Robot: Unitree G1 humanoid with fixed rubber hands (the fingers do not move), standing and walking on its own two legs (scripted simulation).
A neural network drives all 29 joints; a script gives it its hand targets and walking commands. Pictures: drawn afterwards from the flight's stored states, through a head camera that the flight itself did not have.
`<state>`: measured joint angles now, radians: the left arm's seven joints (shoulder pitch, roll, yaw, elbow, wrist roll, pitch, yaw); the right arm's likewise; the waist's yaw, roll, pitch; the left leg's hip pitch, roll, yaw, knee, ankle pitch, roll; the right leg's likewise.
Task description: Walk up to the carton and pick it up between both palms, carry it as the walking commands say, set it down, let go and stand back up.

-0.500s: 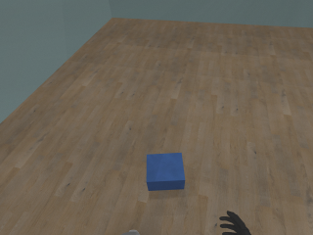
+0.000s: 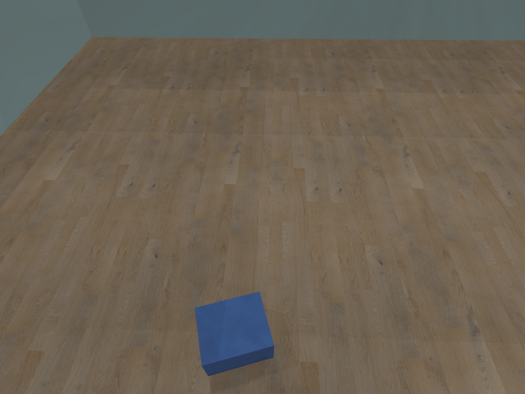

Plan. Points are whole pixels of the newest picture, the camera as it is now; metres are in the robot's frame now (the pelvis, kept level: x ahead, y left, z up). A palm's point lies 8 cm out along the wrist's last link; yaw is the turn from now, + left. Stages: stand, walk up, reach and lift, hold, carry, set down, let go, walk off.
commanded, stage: walk up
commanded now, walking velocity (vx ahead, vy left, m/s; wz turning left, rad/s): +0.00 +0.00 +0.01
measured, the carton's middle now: (234, 332) +0.46 +0.07 -0.69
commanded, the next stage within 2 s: none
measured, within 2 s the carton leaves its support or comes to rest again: neither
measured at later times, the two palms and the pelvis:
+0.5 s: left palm out of the picture +0.04 +0.19 -0.13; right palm out of the picture +0.05 -0.27 -0.14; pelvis +0.03 -0.04 +0.01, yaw +2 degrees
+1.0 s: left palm out of the picture +0.00 +0.23 -0.13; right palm out of the picture -0.02 -0.21 -0.14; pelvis +0.00 +0.00 +0.01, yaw +2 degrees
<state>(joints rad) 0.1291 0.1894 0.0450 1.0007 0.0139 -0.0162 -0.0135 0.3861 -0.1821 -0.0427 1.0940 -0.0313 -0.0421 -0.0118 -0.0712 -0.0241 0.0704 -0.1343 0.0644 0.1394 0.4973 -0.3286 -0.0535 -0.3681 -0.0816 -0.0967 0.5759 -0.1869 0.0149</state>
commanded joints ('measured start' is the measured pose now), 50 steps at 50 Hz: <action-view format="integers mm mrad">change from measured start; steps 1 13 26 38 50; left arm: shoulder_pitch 152 85 97 142 166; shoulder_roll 127 82 94 50 17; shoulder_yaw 20 -8 5 -4 -12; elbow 31 79 131 146 137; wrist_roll -15 -29 -13 -13 -2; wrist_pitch -22 -4 5 20 24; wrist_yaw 34 49 43 45 41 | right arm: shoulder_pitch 46 -29 -117 -56 -17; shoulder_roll -18 -58 -47 -27 -43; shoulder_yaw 25 2 27 47 23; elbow -47 8 52 70 43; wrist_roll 38 32 35 26 22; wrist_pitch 23 60 49 34 34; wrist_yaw -17 -36 -26 -32 -29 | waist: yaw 74 53 82 95 85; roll -174 -123 33 35 107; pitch -94 -92 4 36 72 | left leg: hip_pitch -127 31 -17 -100 -192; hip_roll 16 24 38 60 83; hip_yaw -73 -105 -107 -190 -243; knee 10 -124 -171 -253 -306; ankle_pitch -32 99 89 48 -123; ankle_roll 22 55 57 67 87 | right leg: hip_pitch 303 263 201 226 188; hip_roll -228 -116 -67 -20 2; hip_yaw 207 189 130 57 55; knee -209 -345 -364 -292 -222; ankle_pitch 818 243 -63 -33 -68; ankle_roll -120 -53 -41 -15 -1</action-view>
